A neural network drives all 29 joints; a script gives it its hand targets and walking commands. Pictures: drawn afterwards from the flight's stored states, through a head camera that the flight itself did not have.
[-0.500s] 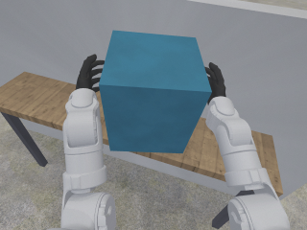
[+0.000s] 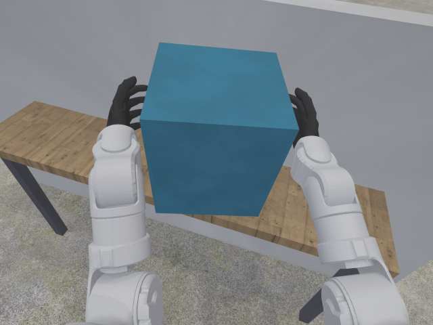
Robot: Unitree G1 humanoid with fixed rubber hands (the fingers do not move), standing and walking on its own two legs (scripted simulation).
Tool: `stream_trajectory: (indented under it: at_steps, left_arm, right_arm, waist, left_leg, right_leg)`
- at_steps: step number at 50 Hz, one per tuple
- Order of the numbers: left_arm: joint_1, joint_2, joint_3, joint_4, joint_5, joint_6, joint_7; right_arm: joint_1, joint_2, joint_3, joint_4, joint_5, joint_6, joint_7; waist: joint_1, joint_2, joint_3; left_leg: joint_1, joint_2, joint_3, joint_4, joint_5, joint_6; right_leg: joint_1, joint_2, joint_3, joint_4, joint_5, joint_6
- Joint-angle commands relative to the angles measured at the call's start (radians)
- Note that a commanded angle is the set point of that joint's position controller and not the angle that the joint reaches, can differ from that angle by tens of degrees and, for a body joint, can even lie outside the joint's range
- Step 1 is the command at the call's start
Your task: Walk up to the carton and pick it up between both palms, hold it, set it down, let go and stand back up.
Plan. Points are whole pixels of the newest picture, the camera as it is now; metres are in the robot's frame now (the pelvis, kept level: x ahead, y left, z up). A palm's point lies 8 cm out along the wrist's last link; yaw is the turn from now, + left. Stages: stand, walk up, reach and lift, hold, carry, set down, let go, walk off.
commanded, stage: hold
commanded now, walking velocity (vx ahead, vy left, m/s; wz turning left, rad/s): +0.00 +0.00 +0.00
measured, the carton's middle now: (212, 136) +0.41 +0.01 +0.15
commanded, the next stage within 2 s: set down in 0.22 s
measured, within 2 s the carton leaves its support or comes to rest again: neither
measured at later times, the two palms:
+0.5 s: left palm (129, 125) +0.37 +0.15 +0.21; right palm (305, 140) +0.36 -0.14 +0.19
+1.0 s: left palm (143, 141) +0.40 +0.14 +0.15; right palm (298, 153) +0.38 -0.16 +0.13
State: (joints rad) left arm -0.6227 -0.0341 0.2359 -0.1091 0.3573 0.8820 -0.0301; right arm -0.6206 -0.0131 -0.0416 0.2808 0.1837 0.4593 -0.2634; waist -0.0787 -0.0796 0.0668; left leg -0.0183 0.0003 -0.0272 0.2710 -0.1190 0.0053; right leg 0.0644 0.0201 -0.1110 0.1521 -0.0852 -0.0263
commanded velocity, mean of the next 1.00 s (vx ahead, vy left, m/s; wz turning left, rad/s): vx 0.00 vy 0.00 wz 0.00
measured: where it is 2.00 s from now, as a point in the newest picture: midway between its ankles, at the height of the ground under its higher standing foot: outside the picture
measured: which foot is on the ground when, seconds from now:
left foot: down 0.00-1.00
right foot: down 0.00-1.00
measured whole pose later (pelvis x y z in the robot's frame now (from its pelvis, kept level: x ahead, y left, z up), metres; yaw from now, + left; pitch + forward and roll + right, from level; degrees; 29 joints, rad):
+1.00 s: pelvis +0.04 +0.00 +0.00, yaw +0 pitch -6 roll +0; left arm -0.47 -0.08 0.20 0.12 0.31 0.40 0.00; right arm -0.45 0.01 -0.07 0.46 0.08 -0.05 -0.23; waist -0.06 -0.07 0.10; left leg 0.04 -0.01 -0.02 0.20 -0.13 0.01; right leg 0.12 0.01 -0.10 0.09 -0.10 -0.01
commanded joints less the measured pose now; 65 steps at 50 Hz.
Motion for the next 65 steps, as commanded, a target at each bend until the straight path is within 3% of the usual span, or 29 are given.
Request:
stream_trajectory:
  at_steps: [1,11,12,16,20,28,33,40,41,42,55,65]
  left_arm:
    - [-0.532,-0.386,-0.414,-0.13,-0.179,-0.071,-0.133]
    - [-0.536,-0.385,-0.412,-0.124,-0.18,-0.072,-0.132]
    - [-0.534,-0.378,-0.415,-0.111,-0.186,-0.071,-0.145]
    - [-0.531,-0.375,-0.396,-0.103,-0.171,-0.106,-0.164]
    - [-0.505,-0.354,-0.356,-0.066,-0.141,-0.176,-0.169]
    - [-0.417,-0.304,-0.295,0.082,-0.09,-0.376,-0.16]
    - [-0.377,-0.332,-0.337,0.109,-0.107,-0.492,-0.138]
    - [-0.376,-0.395,-0.441,0.066,-0.144,-0.609,-0.107]
    - [-0.457,-0.45,-0.485,0.001,-0.145,-0.615,-0.09]
    - [-0.427,-0.458,-0.502,0.017,-0.15,-0.611,-0.086]
    - [-0.347,-0.386,-0.378,0.136,-0.108,-0.536,-0.114]
    - [-0.449,-0.423,-0.375,0.228,-0.105,-0.603,-0.107]
  right_arm:
    - [-0.682,0.307,0.28,-0.277,0.06,-0.085,0.065]
    - [-0.686,0.311,0.281,-0.277,0.057,-0.084,0.065]
    - [-0.676,0.316,0.273,-0.278,0.063,-0.084,0.063]
    - [-0.665,0.316,0.26,-0.285,0.042,-0.111,0.068]
    - [-0.639,0.299,0.228,-0.272,-0.011,-0.182,0.087]
    - [-0.54,0.288,0.155,-0.138,-0.158,-0.416,0.154]
    - [-0.494,0.33,0.202,-0.105,-0.188,-0.53,0.167]
    - [-0.458,0.395,0.317,-0.12,-0.16,-0.613,0.154]
    - [-0.484,0.368,0.351,-0.109,-0.141,-0.609,0.16]
    - [-0.472,0.403,0.373,-0.133,-0.132,-0.611,0.16]
    - [-0.429,0.327,0.284,-0.046,-0.116,-0.559,0.148]
    - [-0.517,0.335,0.202,0.02,-0.174,-0.598,0.179]
  waist:
    - [-0.013,0.102,-0.436]
    - [-0.012,0.098,-0.437]
    - [-0.034,0.107,-0.42]
    - [-0.03,0.111,-0.418]
    - [-0.015,0.101,-0.388]
    - [0.014,0.07,-0.309]
    - [0.019,0.068,-0.388]
    - [0.021,0.088,-0.505]
    - [0.035,0.089,-0.554]
    - [0.021,0.096,-0.56]
    - [0.015,0.053,-0.385]
    - [-0.003,0.091,-0.448]
  left_leg:
    - [0.121,-0.022,0.039,-0.002,0.242,-0.032]
    - [0.115,-0.023,0.039,-0.002,0.239,-0.028]
    - [0.113,-0.031,0.044,-0.009,0.215,-0.033]
    - [0.114,-0.033,0.048,-0.019,0.189,-0.032]
    - [0.104,-0.029,0.053,-0.04,0.13,-0.028]
    - [0.066,-0.014,0.069,-0.093,-0.004,-0.016]
    - [0.076,-0.016,0.055,-0.083,0.142,-0.02]
    - [0.09,-0.027,0.033,-0.052,0.364,-0.023]
    - [0.129,-0.026,0.01,-0.048,0.478,-0.034]
    - [0.152,-0.025,0.011,-0.026,0.519,-0.042]
    - [0.099,-0.025,0.009,-0.07,0.292,-0.03]
    - [0.122,-0.02,0.008,-0.056,0.268,-0.055]
  right_leg:
    - [0.113,0.012,-0.007,0.016,0.16,0.043]
    - [0.118,0.011,-0.005,0.019,0.165,0.045]
    - [0.104,0.013,-0.015,0.028,0.164,0.052]
    - [0.1,0.013,-0.022,0.028,0.153,0.054]
    - [0.113,0.014,-0.034,0.025,0.113,0.054]
    - [0.165,-0.001,-0.035,0.015,0.051,0.059]
    - [0.253,-0.002,-0.015,0.04,0.27,0.071]
    - [0.339,0.005,0.013,0.074,0.551,0.089]
    - [0.337,0.015,0.027,0.066,0.586,0.076]
    - [0.318,0.015,0.03,0.062,0.61,0.076]
    - [0.295,0.002,0.018,0.034,0.457,0.081]
    - [0.212,0.014,-0.004,0.02,0.386,0.066]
